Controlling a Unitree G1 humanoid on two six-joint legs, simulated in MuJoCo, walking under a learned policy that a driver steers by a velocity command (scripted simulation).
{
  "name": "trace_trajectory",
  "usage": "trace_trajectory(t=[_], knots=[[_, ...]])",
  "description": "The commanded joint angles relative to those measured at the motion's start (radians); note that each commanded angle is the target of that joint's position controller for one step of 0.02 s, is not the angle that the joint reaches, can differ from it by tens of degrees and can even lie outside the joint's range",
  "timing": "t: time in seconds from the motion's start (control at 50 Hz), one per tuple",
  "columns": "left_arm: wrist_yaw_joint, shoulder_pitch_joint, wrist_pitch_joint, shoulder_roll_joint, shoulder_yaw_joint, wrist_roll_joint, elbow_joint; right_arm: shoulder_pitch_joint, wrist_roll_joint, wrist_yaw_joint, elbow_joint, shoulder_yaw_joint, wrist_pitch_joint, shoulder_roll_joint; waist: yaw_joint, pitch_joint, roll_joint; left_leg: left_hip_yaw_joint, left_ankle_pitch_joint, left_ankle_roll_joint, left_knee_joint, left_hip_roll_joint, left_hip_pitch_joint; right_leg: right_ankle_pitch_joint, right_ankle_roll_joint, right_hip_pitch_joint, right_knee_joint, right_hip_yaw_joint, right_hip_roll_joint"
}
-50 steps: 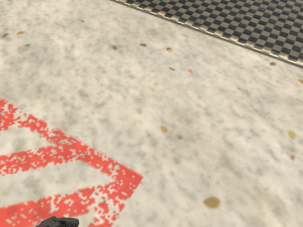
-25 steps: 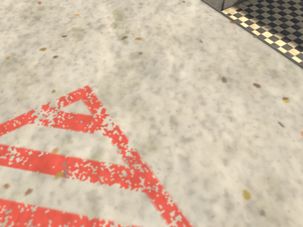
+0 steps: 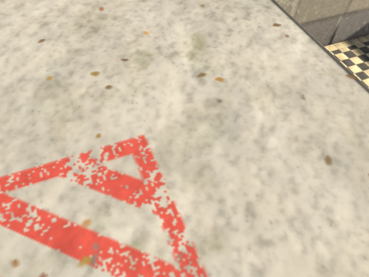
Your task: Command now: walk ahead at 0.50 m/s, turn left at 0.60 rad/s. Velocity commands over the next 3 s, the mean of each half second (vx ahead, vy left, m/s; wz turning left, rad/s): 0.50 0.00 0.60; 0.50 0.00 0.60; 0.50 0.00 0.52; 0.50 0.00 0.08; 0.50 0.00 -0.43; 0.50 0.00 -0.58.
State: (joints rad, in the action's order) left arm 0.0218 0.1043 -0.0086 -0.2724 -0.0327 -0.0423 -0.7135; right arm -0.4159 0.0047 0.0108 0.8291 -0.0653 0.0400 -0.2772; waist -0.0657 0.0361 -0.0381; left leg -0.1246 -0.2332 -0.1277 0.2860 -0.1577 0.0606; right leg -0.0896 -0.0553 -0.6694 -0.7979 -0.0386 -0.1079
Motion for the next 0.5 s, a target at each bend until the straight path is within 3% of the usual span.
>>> trace_trajectory(t=[0.02,0.08,0.12,0.14,0.16,0.18,0.2,0.22,0.24,0.26,0.32,0.38,0.5], knots=[[0.004,-0.144,-0.022,-0.072,-0.010,0.007,0.108,-0.059,0.005,-0.010,-0.041,-0.039,0.013,-0.160,-0.023,0.012,0.092,-0.222,0.384,-0.116,-0.029,0.265,-0.034,0.053,0.006,-0.027,0.091,0.026,0.050],[0.004,-0.167,-0.035,-0.086,-0.009,0.014,0.130,-0.063,0.011,-0.022,-0.042,-0.043,0.012,-0.177,-0.017,0.013,0.108,-0.263,0.460,-0.090,0.027,0.282,-0.059,0.021,0.029,0.056,0.184,0.014,0.081],[-0.005,-0.064,-0.043,-0.110,-0.018,0.018,0.105,-0.004,0.013,-0.025,-0.055,-0.046,0.012,-0.194,0.043,-0.007,0.124,-0.270,0.541,-0.048,0.093,0.273,0.004,-0.048,0.057,0.257,0.253,0.019,0.114],[-0.017,0.044,-0.049,-0.134,-0.029,0.017,0.071,0.019,0.012,-0.020,-0.059,-0.047,0.016,-0.201,0.092,-0.057,0.109,-0.259,0.624,-0.025,0.200,0.241,0.038,-0.075,0.074,0.416,0.285,0.035,0.143],[-0.030,0.179,-0.063,-0.169,-0.043,0.008,0.041,0.032,0.003,-0.010,-0.060,-0.041,0.024,-0.184,0.165,-0.138,0.050,-0.203,0.577,0.002,0.405,0.172,0.116,-0.070,0.106,0.626,0.338,-0.009,0.085],[-0.049,0.346,-0.067,-0.245,-0.059,-0.014,0.038,0.013,-0.005,-0.006,-0.090,-0.017,0.033,-0.095,0.210,-0.305,-0.074,-0.110,0.224,0.021,0.701,0.108,0.240,-0.309,0.152,0.856,0.371,-0.272,-0.178],[-0.048,0.287,-0.053,-0.310,-0.073,-0.016,0.043,-0.103,-0.021,-0.007,-0.117,-0.009,0.026,-0.059,0.111,-0.352,-0.310,-0.021,-0.351,0.046,0.893,-0.021,0.516,-0.367,0.256,0.964,0.524,-0.741,-0.361],[-0.042,0.212,-0.043,-0.206,-0.060,0.002,0.053,-0.063,0.017,-0.017,-0.074,-0.017,0.007,-0.137,0.090,-0.202,-0.106,-0.023,-0.257,0.040,0.970,0.089,0.588,-0.482,0.250,0.821,0.529,-0.697,-0.324],[-0.038,0.157,-0.043,-0.127,-0.040,0.010,0.058,0.008,0.022,-0.006,-0.074,-0.021,0.002,-0.142,0.088,-0.092,-0.012,-0.006,-0.163,0.044,0.945,0.121,0.568,-0.424,0.231,0.693,0.543,-0.523,-0.271],[-0.034,0.131,-0.045,-0.094,-0.030,0.008,0.050,0.039,0.020,0.003,-0.078,-0.017,-0.003,-0.122,0.075,-0.042,0.009,0.009,-0.116,0.054,0.909,0.150,0.543,-0.278,0.213,0.615,0.563,-0.382,-0.221],[-0.029,0.168,-0.072,-0.087,-0.028,0.019,0.008,0.057,0.033,0.028,-0.081,-0.012,-0.032,-0.093,0.059,-0.021,-0.072,0.041,-0.077,0.071,0.875,0.181,0.502,-0.004,0.192,0.539,0.595,-0.161,-0.155],[-0.020,0.200,-0.092,-0.096,-0.035,0.028,-0.019,0.142,0.033,0.045,-0.117,-0.005,-0.041,-0.075,0.060,-0.012,-0.061,0.052,-0.001,0.079,0.853,0.199,0.587,0.134,0.206,0.569,0.623,-0.052,-0.161],[-0.020,0.245,-0.088,-0.100,-0.038,0.026,-0.064,0.351,0.028,0.068,-0.186,0.020,-0.032,-0.033,0.094,0.030,-0.051,0.136,0.207,0.089,0.553,0.209,0.594,0.231,0.184,0.589,0.636,0.150,-0.116]])
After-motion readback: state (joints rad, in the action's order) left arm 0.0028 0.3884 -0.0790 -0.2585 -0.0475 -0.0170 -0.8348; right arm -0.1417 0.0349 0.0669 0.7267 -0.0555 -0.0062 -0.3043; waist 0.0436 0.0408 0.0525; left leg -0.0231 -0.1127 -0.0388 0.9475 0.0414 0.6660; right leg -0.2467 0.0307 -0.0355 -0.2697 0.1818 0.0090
